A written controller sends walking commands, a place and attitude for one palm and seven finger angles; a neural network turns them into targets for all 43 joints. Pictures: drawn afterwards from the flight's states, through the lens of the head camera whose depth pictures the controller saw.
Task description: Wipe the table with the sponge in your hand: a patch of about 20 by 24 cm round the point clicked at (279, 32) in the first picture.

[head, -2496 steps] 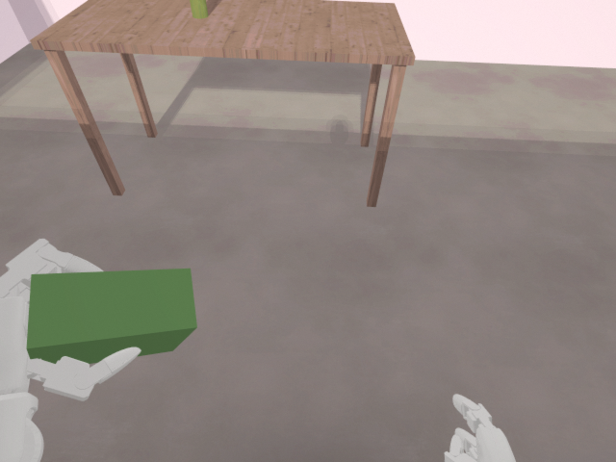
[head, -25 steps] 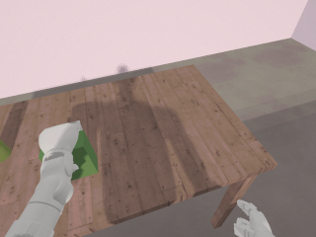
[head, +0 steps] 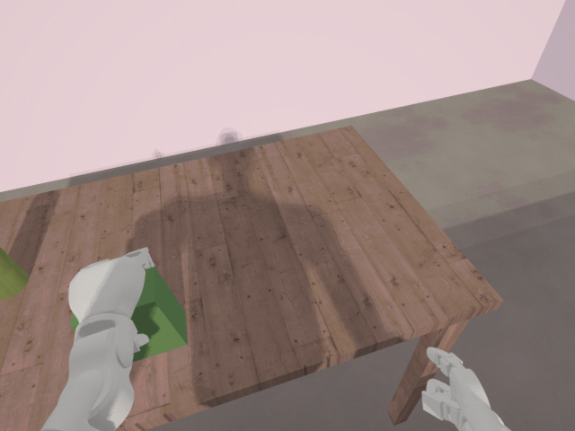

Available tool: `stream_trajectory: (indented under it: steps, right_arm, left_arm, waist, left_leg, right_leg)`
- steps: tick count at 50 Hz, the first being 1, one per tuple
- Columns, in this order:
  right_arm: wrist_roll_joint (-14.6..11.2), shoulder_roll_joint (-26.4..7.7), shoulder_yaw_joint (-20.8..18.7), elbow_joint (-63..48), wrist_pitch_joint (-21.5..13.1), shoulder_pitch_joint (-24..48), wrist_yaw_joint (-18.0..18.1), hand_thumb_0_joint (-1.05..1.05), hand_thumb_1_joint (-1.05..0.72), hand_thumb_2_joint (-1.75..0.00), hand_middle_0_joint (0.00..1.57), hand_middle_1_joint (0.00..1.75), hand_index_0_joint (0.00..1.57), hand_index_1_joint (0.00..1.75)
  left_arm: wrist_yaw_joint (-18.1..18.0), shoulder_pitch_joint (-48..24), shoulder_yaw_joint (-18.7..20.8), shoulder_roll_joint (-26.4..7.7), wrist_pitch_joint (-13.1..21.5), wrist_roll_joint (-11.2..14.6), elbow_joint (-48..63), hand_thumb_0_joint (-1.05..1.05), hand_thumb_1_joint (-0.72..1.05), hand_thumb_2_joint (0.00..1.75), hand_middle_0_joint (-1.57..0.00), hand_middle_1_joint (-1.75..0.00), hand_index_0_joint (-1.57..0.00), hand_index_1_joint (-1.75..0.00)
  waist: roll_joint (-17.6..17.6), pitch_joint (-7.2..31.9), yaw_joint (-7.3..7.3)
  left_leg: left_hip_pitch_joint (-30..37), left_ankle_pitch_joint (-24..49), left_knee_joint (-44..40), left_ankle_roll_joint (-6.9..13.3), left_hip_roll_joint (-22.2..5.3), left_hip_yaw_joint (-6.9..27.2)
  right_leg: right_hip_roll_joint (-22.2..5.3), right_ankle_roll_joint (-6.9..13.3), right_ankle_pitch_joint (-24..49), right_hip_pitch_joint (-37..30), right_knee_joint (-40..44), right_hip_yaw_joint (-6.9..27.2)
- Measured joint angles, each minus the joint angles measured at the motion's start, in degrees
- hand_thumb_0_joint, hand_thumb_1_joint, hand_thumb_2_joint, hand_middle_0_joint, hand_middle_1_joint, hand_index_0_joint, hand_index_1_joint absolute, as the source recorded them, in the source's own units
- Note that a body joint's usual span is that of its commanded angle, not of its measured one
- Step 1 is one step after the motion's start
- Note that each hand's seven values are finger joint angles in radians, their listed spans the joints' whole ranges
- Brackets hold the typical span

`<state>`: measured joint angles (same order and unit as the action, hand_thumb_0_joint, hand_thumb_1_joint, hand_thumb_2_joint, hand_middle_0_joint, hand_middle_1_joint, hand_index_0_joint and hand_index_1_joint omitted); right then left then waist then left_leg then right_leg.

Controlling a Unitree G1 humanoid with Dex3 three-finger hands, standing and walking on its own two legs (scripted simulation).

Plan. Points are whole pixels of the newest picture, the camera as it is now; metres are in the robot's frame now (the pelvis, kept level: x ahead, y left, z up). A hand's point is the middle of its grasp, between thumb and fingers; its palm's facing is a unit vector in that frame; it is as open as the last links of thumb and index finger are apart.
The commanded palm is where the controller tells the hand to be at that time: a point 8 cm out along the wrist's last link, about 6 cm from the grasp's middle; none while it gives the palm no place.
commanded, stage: wipe back along the first lane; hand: left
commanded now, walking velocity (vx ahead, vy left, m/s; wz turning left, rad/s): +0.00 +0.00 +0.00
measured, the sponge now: (142, 325) +0.25 +0.27 +0.00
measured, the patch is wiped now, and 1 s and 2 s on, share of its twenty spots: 1.00 1.00 1.00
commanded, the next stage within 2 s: lift the sponge slowly off the table in 0.18 s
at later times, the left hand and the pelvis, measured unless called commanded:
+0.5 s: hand (128, 329) +0.22 +0.25 +0.06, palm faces +0.02 -0.12 -0.99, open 10.1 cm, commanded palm +0.19 +0.24 +0.11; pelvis -0.02 -0.01 +0.00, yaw +0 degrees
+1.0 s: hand (130, 327) +0.22 +0.24 +0.07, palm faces +0.01 -0.14 -0.99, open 10.1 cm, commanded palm +0.19 +0.24 +0.14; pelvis -0.02 -0.02 +0.00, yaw +0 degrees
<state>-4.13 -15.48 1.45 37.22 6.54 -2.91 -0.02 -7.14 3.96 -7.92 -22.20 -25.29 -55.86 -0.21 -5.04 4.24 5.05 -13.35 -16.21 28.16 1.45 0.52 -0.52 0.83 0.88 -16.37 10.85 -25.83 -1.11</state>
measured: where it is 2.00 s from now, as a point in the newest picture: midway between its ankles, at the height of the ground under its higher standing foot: outside the picture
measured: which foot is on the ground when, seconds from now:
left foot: down 0.00-1.00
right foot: down 0.00-1.00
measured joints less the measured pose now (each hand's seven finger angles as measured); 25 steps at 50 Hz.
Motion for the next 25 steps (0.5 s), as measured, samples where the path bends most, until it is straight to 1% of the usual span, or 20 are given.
stream_trajectory:
  steps: [9, 15, 19, 25]
  right_arm:
    - [0.1, 0.4, 0.0, -0.3, -0.4, 0.1, -0.5, 0.01, -0.91, -0.9, 0.2, 0.3, 0.19, 0.3]
    - [0.1, 0.5, 0.1, 0.0, -0.3, 0.4, -0.6, 0.01, -0.91, -0.9, 0.2, 0.3, 0.19, 0.3]
    - [0.1, 0.5, 0.2, 0.2, -0.3, 0.6, -0.2, 0.01, -0.91, -0.9, 0.2, 0.3, 0.19, 0.3]
    - [0.3, 0.7, 0.6, 0.7, -0.9, 1.3, 0.8, 0.01, -0.91, -0.9, 0.2, 0.3, 0.19, 0.3]
  left_arm:
    - [-0.4, 4.2, -0.5, 0.5, 0.0, -0.2, 3.8, 0.01, -0.48, 1.06, -0.67, -1.38, -0.69, -1.39]
    - [-0.9, 6.8, -0.7, 0.8, 0.2, 0.3, 6.3, 0.01, -0.48, 1.06, -0.67, -1.38, -0.69, -1.39]
    - [-0.5, 6.1, -1.3, 0.9, -0.5, 0.3, 5.9, 0.01, -0.48, 1.06, -0.67, -1.38, -0.69, -1.39]
    - [1.3, 3.4, -1.3, 0.4, -0.9, 0.8, 3.4, 0.0, -0.48, 1.06, -0.67, -1.38, -0.7, -1.38]
  waist:
    - [-0.4, 0.0, 0.06]
    - [-0.4, -0.1, 0.5]
    - [-0.3, -0.4, 0.82]
    - [-0.1, -1.1, 0.87]
  left_leg:
    - [0.5, 0.2, 0.1, -0.2, -0.2, -0.3]
    - [1.0, 0.4, 0.1, -0.3, -0.3, -0.4]
    - [1.3, 0.7, 0.0, -0.4, -0.4, -0.2]
    - [1.8, 1.2, -0.5, -0.7, -0.6, 0.1]
  right_leg:
    - [0.2, 0.2, 0.1, -0.2, -0.5, 0.3]
    - [0.3, 0.3, 0.2, -0.5, -0.7, 0.4]
    - [0.4, 0.5, 0.4, -0.8, -0.7, 0.2]
    - [0.6, 0.8, 0.8, -1.3, -0.3, 0.0]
